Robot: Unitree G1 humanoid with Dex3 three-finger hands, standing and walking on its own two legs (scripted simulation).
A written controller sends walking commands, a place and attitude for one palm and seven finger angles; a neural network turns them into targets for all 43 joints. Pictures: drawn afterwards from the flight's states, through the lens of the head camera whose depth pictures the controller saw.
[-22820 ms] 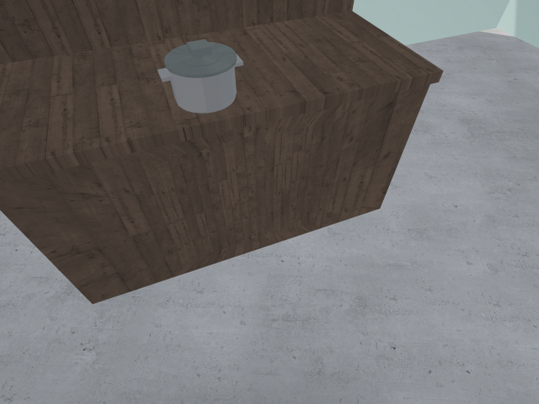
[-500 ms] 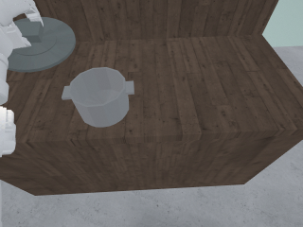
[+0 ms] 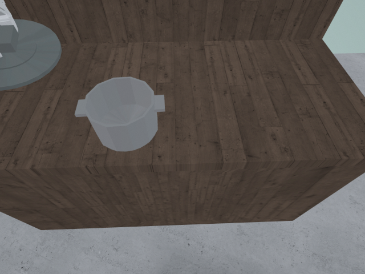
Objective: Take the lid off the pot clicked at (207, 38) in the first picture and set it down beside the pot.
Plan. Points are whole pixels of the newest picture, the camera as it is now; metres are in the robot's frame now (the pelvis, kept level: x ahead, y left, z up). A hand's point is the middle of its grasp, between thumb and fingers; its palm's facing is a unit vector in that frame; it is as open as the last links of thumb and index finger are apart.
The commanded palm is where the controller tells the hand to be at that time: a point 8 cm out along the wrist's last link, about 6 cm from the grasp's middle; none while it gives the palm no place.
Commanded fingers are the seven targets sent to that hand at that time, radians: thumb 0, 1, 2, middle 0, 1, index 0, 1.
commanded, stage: move the lid sideways beside the pot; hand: left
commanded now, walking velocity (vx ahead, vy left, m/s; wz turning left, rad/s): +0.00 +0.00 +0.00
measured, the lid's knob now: out of the picture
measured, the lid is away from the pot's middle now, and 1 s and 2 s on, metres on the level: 0.18 0.22 0.20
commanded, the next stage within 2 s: lower the lid onto the table in 0.52 s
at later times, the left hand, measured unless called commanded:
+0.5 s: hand out of the picture +0.45 +0.37 +0.25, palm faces -0.26 -0.11 -0.96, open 8.7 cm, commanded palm +0.47 +0.37 +0.33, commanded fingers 0.00 0.65 1.03 -1.05 -1.18 -0.63 -0.99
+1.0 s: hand out of the picture +0.47 +0.36 +0.24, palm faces -0.28 -0.14 -0.95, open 8.7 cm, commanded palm +0.48 +0.36 +0.30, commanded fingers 0.00 0.65 1.03 -1.05 -1.18 -0.63 -0.99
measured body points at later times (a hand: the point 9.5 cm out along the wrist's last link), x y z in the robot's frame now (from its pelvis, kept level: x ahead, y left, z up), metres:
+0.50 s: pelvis +0.01 +0.00 +0.00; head +0.08 +0.00 +0.44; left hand +0.46 +0.37 +0.31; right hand +0.05 -0.27 -0.13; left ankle -0.04 +0.10 -0.74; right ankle +0.00 -0.16 -0.74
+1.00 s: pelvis +0.01 +0.01 +0.00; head +0.08 +0.01 +0.44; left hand +0.48 +0.37 +0.29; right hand +0.04 -0.27 -0.13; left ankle -0.04 +0.10 -0.74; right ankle +0.00 -0.16 -0.74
